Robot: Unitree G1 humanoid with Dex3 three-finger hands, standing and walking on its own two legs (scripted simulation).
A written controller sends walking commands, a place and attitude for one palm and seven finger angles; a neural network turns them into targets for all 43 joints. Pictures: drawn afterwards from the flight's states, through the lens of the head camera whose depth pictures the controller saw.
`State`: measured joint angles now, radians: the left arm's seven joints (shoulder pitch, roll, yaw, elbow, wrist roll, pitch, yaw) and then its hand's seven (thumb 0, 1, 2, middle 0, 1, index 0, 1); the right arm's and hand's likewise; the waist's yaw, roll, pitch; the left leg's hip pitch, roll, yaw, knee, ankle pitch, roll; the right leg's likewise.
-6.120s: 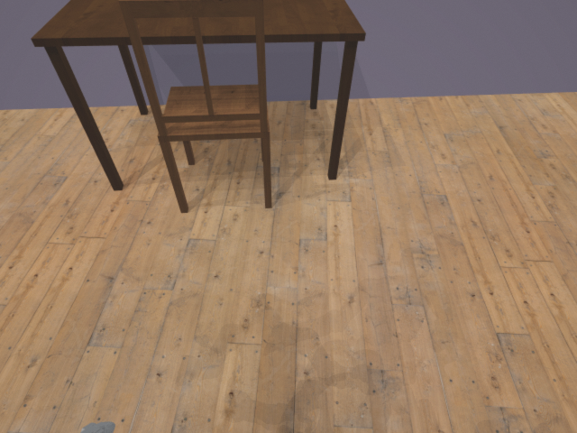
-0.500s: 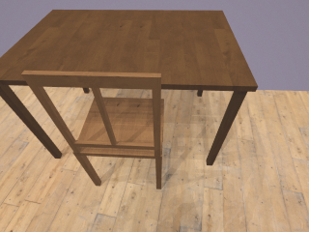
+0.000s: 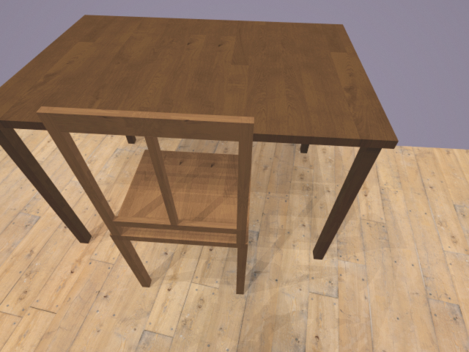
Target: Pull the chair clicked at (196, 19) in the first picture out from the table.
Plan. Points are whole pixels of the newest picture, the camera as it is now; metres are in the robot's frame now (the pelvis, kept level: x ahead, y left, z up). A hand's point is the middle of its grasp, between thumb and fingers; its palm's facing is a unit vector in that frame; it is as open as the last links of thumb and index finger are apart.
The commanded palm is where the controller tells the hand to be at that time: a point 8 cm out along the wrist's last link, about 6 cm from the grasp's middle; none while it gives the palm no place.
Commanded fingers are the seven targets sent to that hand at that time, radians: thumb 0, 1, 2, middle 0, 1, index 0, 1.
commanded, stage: come to a stop and stand still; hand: left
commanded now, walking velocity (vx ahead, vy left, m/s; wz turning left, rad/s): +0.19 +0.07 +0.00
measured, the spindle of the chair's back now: (164, 185) +0.49 +0.22 -0.07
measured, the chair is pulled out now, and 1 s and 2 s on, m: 0.00 0.00 0.00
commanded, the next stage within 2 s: look again from close up in 1.14 s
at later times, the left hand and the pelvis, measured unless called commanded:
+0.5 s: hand out of the picture +0.06 +0.19 -0.17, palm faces +0.05 -0.97 -0.24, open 7.3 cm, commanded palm none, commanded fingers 0.00 0.90 0.90 -0.20 -0.30 -0.20 -0.30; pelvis +0.03 +0.01 +0.00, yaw +0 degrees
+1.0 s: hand out of the picture -0.03 +0.17 -0.17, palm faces +0.04 -0.98 -0.18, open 7.3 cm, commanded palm none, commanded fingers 0.00 0.90 0.90 -0.20 -0.30 -0.20 -0.30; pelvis -0.02 +0.01 +0.01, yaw +0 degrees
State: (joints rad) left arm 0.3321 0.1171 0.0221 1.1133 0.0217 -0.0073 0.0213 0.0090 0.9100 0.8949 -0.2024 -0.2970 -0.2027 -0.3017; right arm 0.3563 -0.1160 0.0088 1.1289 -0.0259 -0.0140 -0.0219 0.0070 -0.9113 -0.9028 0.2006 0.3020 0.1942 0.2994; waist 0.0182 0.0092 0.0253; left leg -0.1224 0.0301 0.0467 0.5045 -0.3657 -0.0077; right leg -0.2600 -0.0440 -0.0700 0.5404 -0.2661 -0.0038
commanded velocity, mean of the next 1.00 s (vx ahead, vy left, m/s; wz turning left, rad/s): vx -0.02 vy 0.00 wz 0.00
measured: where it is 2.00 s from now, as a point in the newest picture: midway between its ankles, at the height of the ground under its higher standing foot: outside the picture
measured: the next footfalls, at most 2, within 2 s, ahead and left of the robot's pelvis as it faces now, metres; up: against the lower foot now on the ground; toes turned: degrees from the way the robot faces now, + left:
none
